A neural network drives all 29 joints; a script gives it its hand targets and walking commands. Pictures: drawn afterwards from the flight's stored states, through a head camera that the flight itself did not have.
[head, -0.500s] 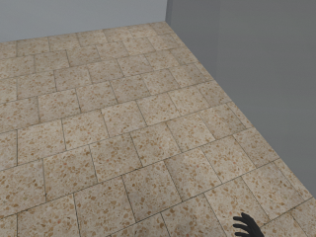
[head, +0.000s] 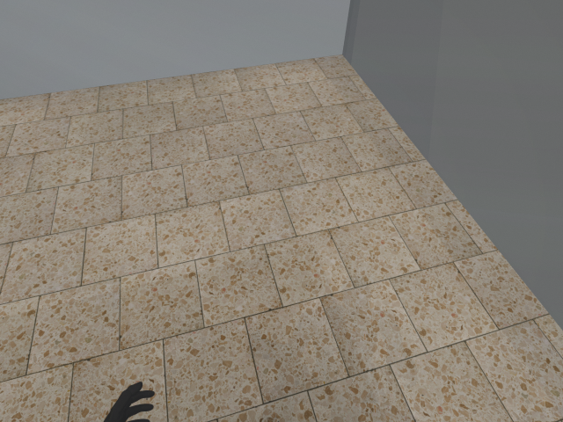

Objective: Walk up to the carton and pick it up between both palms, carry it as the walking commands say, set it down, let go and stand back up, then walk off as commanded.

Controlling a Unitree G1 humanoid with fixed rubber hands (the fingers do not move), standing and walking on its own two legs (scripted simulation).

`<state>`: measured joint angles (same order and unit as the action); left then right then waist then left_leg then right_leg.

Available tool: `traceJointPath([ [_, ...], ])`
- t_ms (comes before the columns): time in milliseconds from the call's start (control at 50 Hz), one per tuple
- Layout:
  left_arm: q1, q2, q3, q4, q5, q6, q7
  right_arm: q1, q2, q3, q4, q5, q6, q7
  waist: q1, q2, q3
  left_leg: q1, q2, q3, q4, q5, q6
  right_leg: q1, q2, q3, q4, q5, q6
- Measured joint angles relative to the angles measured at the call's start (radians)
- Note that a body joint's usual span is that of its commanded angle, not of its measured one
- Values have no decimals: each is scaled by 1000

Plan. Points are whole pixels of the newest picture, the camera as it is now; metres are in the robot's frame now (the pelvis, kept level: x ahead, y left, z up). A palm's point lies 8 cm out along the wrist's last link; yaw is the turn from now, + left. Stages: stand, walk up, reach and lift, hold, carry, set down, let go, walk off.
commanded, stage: walk up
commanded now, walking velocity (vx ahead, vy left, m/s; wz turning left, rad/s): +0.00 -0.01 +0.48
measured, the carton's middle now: out of the picture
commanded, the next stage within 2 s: none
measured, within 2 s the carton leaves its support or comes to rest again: neither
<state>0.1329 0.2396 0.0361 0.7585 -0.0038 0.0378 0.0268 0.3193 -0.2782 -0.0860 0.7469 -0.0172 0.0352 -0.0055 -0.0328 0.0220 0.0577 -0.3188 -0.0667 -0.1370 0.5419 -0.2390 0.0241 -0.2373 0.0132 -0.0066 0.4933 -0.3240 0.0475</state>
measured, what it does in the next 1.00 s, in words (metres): steps to the left, turning left: left foot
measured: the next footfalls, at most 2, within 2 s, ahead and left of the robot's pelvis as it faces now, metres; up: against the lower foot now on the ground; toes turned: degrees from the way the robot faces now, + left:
left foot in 0.46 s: +0.02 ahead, +0.15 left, +0.00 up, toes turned +21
right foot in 1.50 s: +0.09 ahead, -0.08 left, +0.00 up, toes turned +41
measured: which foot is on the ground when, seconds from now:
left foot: down 0.00-0.00, up 0.02-0.44, down 0.46-1.00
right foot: down 0.00-0.46, up 0.48-1.00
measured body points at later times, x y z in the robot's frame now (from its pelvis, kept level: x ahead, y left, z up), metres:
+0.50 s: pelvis -0.01 +0.05 -0.01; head +0.03 +0.10 +0.43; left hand -0.05 +0.33 -0.16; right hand +0.23 -0.14 -0.11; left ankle -0.02 +0.13 -0.74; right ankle -0.01 -0.12 -0.72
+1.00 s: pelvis -0.03 +0.10 +0.02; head -0.04 +0.16 +0.46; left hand -0.02 +0.41 -0.11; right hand +0.15 -0.12 -0.07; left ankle -0.02 +0.13 -0.74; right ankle +0.06 -0.08 -0.64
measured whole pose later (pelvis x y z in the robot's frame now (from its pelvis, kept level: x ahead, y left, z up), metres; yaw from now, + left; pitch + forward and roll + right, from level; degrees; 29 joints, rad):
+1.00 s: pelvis -0.03 +0.10 +0.02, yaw +31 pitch +0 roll -7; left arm 0.08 0.29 0.08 0.75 0.03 0.08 0.02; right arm 0.32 -0.26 -0.04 0.78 -0.01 0.02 0.02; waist -0.04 -0.01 0.05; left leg -0.21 -0.08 -0.15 0.34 -0.11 0.12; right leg -0.47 0.00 0.01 1.01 -0.30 0.07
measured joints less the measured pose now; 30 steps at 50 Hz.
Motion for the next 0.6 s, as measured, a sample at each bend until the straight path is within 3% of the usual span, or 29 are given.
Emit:
traceJointPath([
  [60,26,-23,9,24,11,-21,6,-15,-24,-7,19,-2,1,-7,2,56,11,-80,2,7,207,-192,-17,13,3,-34,-11,62,-46],
  [180,57,-36,12,50,25,-25,-3,-21,-38,7,15,-10,29,30,27,84,11,-179,57,79,539,-167,-79,77,-38,-102,-68,64,-50],
  [240,66,-36,10,41,24,-34,-6,-43,-39,12,12,-3,38,33,36,78,17,-175,92,101,553,-145,-110,95,-61,-138,-72,59,-43],
  [340,91,-16,19,31,23,-44,-17,-113,-30,17,-6,14,43,34,58,51,36,-127,127,132,396,-151,-128,96,-102,-195,-36,34,-20],
  [440,129,23,29,31,12,-38,-25,-180,-18,35,-30,24,30,42,75,8,45,-36,122,182,166,-133,-105,70,-153,-253,54,-19,24],
  [480,140,50,37,37,6,-28,-29,-204,6,44,-23,16,10,43,86,-57,65,-7,72,207,108,-85,-25,36,-208,-232,150,-65,34],
  [500,142,54,41,38,4,-20,-30,-208,11,47,-30,11,-2,42,87,-66,71,-11,63,205,112,-82,11,-4,-202,-201,248,-114,28],
  [540,135,54,43,34,11,1,-31,-199,12,45,-36,16,-23,31,83,-57,76,-12,69,185,94,-74,49,-93,-157,-147,447,-187,14],
  [600,103,59,46,7,24,18,-34,-163,11,45,-17,19,-29,14,76,-58,83,25,67,160,0,-19,53,-185,-123,-102,589,-147,9],
])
